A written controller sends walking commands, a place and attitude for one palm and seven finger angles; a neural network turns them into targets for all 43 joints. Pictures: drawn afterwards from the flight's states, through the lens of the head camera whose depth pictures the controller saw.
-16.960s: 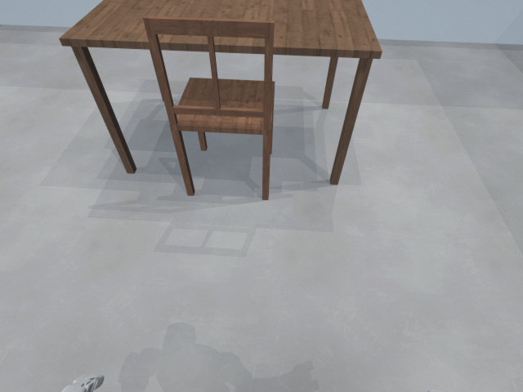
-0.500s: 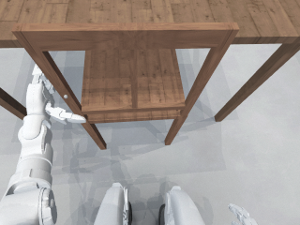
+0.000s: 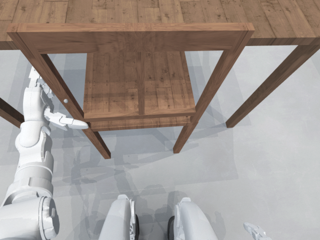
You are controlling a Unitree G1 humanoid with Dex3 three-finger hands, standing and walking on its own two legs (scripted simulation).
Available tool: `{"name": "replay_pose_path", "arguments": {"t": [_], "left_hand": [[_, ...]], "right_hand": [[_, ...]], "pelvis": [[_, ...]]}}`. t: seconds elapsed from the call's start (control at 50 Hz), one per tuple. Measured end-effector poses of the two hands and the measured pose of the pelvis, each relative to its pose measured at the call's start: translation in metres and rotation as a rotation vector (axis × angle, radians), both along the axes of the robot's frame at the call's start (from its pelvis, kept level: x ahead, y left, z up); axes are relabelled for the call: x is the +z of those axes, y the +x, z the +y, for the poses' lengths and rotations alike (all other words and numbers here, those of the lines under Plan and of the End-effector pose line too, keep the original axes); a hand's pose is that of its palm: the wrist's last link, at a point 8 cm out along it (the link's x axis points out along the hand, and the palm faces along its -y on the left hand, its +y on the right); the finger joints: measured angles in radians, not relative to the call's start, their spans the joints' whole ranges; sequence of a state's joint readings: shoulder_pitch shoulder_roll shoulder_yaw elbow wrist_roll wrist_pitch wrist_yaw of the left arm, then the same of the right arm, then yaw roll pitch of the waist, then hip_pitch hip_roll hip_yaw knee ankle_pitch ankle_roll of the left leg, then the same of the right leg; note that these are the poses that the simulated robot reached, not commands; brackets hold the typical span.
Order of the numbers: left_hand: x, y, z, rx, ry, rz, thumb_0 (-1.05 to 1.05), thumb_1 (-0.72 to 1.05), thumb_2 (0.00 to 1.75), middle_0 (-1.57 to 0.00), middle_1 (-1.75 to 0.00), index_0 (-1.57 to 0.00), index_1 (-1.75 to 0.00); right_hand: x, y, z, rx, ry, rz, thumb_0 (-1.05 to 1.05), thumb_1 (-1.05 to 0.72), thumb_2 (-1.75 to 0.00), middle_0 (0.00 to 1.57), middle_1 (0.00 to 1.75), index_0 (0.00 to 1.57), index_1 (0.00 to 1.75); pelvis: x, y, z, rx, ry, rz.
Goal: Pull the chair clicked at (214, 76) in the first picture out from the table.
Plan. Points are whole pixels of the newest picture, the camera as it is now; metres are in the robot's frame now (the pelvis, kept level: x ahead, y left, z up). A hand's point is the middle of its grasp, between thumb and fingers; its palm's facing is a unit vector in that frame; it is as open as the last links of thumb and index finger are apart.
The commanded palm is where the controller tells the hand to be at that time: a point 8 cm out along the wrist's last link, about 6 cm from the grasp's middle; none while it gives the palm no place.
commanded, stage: hook a spindle and tug to test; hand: left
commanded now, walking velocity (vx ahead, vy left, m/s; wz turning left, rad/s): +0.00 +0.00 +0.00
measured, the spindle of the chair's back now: (141, 88) +0.48 +0.05 +0.01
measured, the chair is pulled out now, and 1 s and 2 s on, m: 0.00 0.00 0.04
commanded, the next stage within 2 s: step backward, pulling the chair out in 1.54 s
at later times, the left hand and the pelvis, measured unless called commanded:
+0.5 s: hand (69, 101) +0.44 +0.22 +0.02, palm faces +0.10 -0.99 -0.05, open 13.9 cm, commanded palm +0.41 +0.25 +0.02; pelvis +0.00 +0.00 +0.00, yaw +0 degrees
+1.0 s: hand (69, 100) +0.44 +0.22 +0.02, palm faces +0.12 -0.99 -0.04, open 5.8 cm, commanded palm +0.40 +0.25 +0.02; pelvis +0.01 +0.00 +0.00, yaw +0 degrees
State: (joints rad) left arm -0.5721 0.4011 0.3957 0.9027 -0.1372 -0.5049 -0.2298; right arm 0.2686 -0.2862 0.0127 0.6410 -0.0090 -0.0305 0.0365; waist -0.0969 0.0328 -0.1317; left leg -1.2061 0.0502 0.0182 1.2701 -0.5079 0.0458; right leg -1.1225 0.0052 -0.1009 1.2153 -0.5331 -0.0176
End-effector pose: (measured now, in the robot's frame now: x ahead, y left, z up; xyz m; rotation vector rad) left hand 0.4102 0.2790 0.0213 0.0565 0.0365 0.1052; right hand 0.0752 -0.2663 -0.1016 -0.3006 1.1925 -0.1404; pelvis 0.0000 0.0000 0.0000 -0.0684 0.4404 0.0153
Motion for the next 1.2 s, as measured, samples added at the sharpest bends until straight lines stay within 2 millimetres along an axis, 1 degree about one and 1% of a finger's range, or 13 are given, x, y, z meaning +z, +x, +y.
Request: {"name": "replay_pose_path", "arguments": {"t": [0.12, 0.2, 0.3, 0.44, 0.52, 0.62, 0.72, 0.76, 0.88, 0.92, 1.04, 1.2], "left_hand": [[0.000, -0.002, 0.001, -0.008, 0.000, 0.000, -0.01, -0.49, 0.30, -0.07, -0.10, -0.07, -0.10], [0.001, -0.002, -0.003, -0.013, -0.005, -0.002, -0.01, -0.50, 0.30, -0.10, -0.18, -0.10, -0.18], [0.002, -0.001, -0.007, -0.012, -0.006, -0.003, -0.01, -0.50, 0.30, -0.16, -0.37, -0.16, -0.38], [0.002, -0.002, -0.009, -0.008, -0.003, -0.007, -0.01, -0.46, 0.32, -0.27, -0.72, -0.27, -0.72], [0.000, -0.001, -0.008, -0.001, -0.002, -0.002, -0.01, -0.36, 0.36, -0.34, -0.93, -0.34, -0.93], [0.000, 0.001, -0.007, 0.006, -0.002, 0.001, -0.01, -0.15, 0.45, -0.42, -1.19, -0.41, -1.19], [0.000, 0.001, -0.007, 0.020, -0.006, 0.006, -0.01, 0.10, 0.56, -0.47, -1.34, -0.43, -1.35], [0.001, 0.001, -0.007, 0.021, -0.003, 0.008, 0.00, 0.21, 0.61, -0.48, -1.38, -0.43, -1.38], [0.000, 0.000, -0.008, 0.020, -0.007, 0.005, 0.00, 0.54, 0.75, -0.47, -1.39, -0.44, -1.43], [0.000, 0.000, -0.008, 0.014, -0.006, 0.001, 0.00, 0.62, 0.78, -0.47, -1.40, -0.45, -1.44], [0.000, -0.002, -0.010, 0.019, -0.020, 0.000, 0.01, 0.64, 0.78, -0.45, -1.41, -0.42, -1.45], [0.000, -0.014, -0.014, 0.017, -0.021, 0.005, 0.01, 0.65, 0.74, -0.43, -1.41, -0.41, -1.45]], "right_hand": [[0.001, 0.006, 0.001, 0.008, -0.003, -0.014, 0.01, -0.90, -0.89, 0.20, 0.30, 0.20, 0.30], [0.001, 0.009, 0.003, 0.015, -0.001, -0.020, 0.01, -0.90, -0.89, 0.20, 0.30, 0.20, 0.30], [0.002, 0.012, 0.006, 0.018, 0.006, -0.030, 0.01, -0.90, -0.89, 0.20, 0.30, 0.20, 0.30], [0.001, 0.011, 0.008, 0.013, 0.015, -0.032, 0.01, -0.90, -0.89, 0.20, 0.30, 0.20, 0.30], [0.000, 0.009, 0.007, 0.011, 0.014, -0.024, 0.01, -0.90, -0.89, 0.20, 0.30, 0.20, 0.30], [-0.002, 0.005, 0.006, 0.005, 0.011, -0.010, 0.01, -0.90, -0.89, 0.20, 0.30, 0.20, 0.30], [-0.001, 0.003, 0.004, 0.002, 0.012, 0.004, 0.01, -0.90, -0.89, 0.20, 0.30, 0.20, 0.30], [-0.001, 0.003, 0.004, 0.000, 0.013, 0.007, 0.01, -0.90, -0.89, 0.20, 0.30, 0.20, 0.30], [0.001, 0.005, 0.004, -0.003, 0.013, 0.006, 0.01, -0.90, -0.89, 0.20, 0.30, 0.20, 0.30], [0.002, 0.007, 0.003, -0.001, 0.011, 0.004, 0.01, -0.90, -0.89, 0.20, 0.30, 0.20, 0.30], [0.004, 0.014, 0.004, -0.004, 0.015, -0.015, 0.01, -0.90, -0.89, 0.20, 0.30, 0.20, 0.30], [0.008, 0.026, 0.007, -0.001, 0.032, -0.055, 0.01, -0.90, -0.89, 0.20, 0.30, 0.20, 0.30]], "pelvis": [[0.000, 0.000, 0.002, 0.005, -0.004, -0.002], [0.001, 0.000, 0.003, 0.007, -0.004, -0.003], [0.002, 0.000, 0.003, 0.006, -0.003, -0.005], [0.001, 0.000, 0.003, 0.003, -0.002, -0.006], [0.000, 0.000, 0.003, 0.003, -0.001, -0.005], [0.000, 0.000, 0.002, 0.005, -0.002, -0.002], [0.001, 0.001, 0.002, 0.006, -0.002, -0.001], [0.002, 0.002, 0.002, 0.005, -0.001, -0.001], [0.004, 0.005, 0.002, 0.003, 0.000, -0.002], [0.004, 0.005, 0.001, 0.004, 0.000, -0.002], [0.005, 0.008, 0.002, 0.001, 0.000, -0.004], [0.008, 0.011, 0.002, -0.005, 0.004, -0.011]]}}
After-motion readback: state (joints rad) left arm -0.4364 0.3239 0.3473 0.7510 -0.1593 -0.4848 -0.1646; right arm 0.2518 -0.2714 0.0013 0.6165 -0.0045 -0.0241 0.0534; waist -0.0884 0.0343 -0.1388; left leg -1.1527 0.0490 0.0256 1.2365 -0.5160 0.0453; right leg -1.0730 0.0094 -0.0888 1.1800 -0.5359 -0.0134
